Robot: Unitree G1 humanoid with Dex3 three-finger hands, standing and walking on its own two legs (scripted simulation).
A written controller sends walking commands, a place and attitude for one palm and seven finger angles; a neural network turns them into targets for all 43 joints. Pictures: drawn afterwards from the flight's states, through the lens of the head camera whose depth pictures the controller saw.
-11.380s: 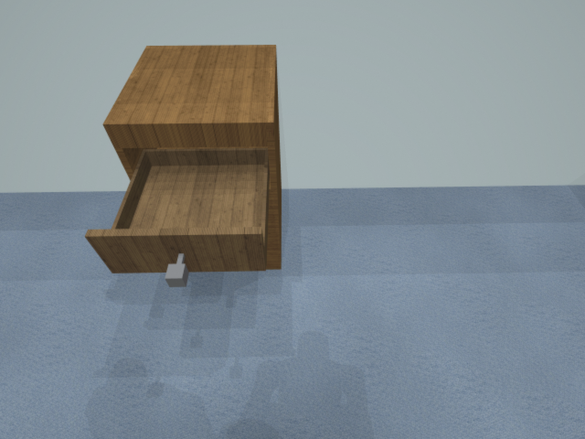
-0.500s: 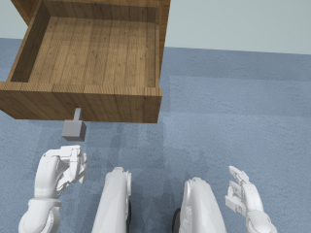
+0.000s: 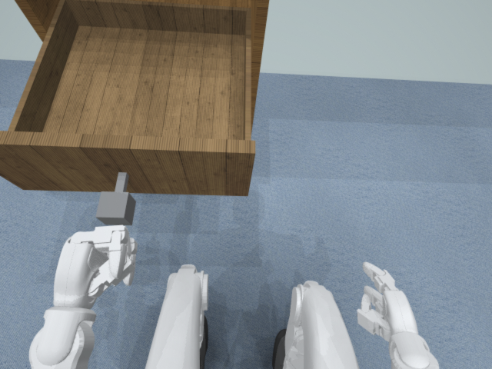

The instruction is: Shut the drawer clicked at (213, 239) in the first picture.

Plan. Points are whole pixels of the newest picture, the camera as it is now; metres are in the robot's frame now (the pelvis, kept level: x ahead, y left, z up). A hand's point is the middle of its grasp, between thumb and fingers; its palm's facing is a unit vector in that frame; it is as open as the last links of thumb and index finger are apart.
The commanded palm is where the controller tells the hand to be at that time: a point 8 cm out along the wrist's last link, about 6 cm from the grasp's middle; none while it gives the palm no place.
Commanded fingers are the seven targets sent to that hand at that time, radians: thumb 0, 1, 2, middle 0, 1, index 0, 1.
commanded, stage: push the drawer shut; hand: left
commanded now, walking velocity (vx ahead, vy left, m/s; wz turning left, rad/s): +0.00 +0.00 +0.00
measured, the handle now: (119, 196) +0.35 +0.22 +0.01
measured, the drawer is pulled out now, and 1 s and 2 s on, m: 0.30 0.20 0.07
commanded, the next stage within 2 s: none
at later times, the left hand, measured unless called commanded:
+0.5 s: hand (132, 231) +0.30 +0.19 +0.01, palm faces +0.02 -1.00 -0.06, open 3.1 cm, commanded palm +0.31 +0.24 +0.02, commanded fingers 0.00 0.90 0.90 -1.40 -1.60 -1.40 -1.60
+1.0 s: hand (142, 186) +0.37 +0.20 +0.01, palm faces +0.04 -1.00 -0.06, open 3.3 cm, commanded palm +0.37 +0.23 +0.02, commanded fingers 0.00 0.90 0.90 -1.40 -1.60 -1.40 -1.60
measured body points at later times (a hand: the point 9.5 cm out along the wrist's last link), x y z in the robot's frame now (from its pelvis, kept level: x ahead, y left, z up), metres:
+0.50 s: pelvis -0.01 +0.01 +0.00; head +0.15 +0.04 +0.42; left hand +0.30 +0.25 +0.01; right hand +0.19 -0.23 -0.11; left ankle +0.07 +0.13 -0.51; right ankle +0.04 -0.13 -0.51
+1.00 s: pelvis -0.01 +0.00 +0.01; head +0.16 +0.03 +0.43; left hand +0.36 +0.25 +0.02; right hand +0.15 -0.25 -0.10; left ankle +0.07 +0.13 -0.51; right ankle +0.04 -0.13 -0.51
